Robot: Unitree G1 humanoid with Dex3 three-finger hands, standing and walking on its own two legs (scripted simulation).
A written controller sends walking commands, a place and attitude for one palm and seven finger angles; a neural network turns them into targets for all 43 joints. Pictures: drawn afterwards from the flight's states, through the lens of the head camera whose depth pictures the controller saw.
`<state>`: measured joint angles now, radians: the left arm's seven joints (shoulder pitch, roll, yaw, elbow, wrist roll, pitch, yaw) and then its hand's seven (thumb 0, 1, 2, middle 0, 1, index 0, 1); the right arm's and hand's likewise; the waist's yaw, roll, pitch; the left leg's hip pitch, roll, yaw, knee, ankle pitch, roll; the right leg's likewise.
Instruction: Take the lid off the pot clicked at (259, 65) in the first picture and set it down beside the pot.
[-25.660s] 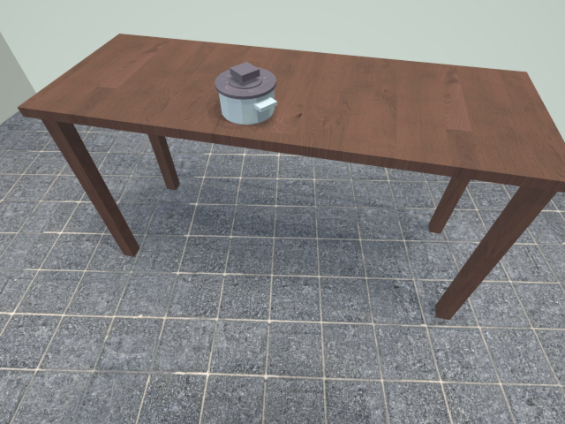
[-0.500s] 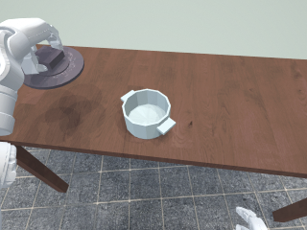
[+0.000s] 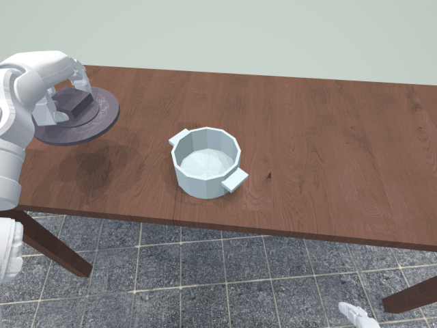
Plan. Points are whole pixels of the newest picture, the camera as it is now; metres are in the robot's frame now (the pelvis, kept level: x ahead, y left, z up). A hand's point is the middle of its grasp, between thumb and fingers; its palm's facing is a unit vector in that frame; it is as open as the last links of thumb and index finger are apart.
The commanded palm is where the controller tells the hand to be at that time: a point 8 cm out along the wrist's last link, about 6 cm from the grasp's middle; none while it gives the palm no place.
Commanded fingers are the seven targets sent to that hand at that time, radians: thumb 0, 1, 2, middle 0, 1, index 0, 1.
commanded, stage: lower the lid onto the table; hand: left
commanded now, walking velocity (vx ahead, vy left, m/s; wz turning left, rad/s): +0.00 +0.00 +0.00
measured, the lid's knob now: (69, 101) +0.46 +0.28 +0.17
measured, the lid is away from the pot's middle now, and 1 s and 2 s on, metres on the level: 0.24 0.23 0.22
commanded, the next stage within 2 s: none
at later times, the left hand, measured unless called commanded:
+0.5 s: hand (63, 122) +0.42 +0.28 +0.15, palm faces -0.35 -0.04 -0.94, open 8.8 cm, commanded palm +0.42 +0.28 +0.23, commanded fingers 0.00 0.38 1.27 -0.95 -0.89 -0.85 -0.79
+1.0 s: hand (73, 134) +0.43 +0.28 +0.12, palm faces -0.40 -0.04 -0.92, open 8.8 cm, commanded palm +0.43 +0.28 +0.19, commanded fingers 0.00 0.38 1.27 -0.95 -0.89 -0.85 -0.79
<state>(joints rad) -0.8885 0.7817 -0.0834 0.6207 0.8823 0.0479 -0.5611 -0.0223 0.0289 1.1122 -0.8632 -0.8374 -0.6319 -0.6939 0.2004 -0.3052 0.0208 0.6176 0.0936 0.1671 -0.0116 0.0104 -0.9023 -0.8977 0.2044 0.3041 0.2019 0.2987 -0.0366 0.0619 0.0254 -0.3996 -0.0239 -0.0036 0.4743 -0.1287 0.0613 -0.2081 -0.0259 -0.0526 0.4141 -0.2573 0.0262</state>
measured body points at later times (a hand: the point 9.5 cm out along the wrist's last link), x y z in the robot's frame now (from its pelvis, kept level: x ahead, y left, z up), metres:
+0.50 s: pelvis +0.00 +0.00 +0.00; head +0.04 +0.00 +0.45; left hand +0.43 +0.28 +0.21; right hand +0.13 -0.26 -0.11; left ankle +0.07 +0.08 -0.74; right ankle -0.03 -0.15 -0.74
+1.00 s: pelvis +0.00 +0.00 +0.00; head +0.05 +0.00 +0.45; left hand +0.44 +0.28 +0.17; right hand +0.11 -0.27 -0.12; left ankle +0.07 +0.08 -0.74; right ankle -0.03 -0.15 -0.74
